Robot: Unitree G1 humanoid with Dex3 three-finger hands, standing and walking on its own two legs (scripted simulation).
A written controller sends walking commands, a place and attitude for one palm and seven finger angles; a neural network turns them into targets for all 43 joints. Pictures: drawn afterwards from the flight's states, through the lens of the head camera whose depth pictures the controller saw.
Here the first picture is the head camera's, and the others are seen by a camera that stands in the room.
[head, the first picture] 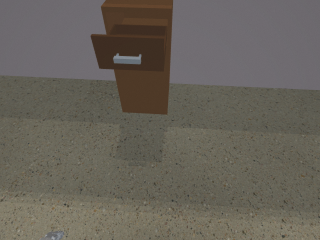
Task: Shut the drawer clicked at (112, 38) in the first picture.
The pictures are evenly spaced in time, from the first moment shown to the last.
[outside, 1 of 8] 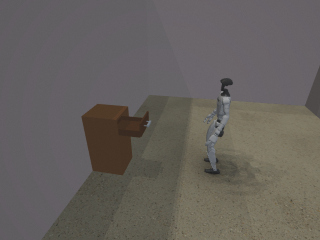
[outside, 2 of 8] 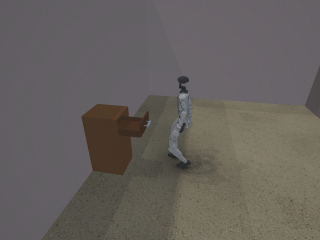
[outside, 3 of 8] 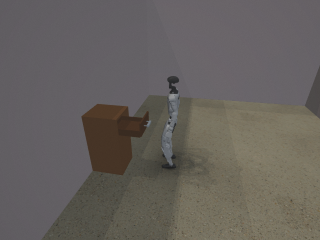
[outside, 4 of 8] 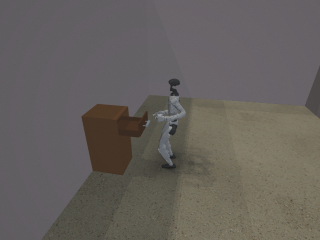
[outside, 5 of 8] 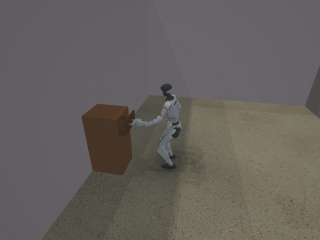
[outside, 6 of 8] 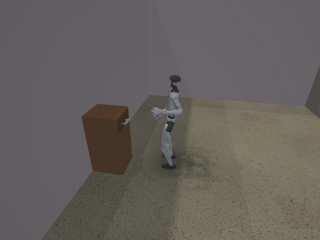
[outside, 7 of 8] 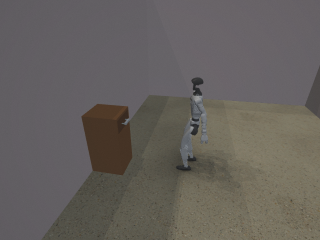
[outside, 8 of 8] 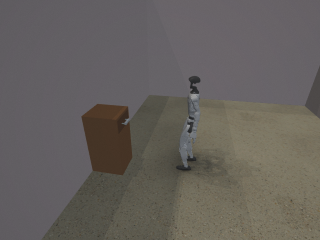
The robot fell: no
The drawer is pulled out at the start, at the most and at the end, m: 0.29 0.29 0.00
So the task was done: yes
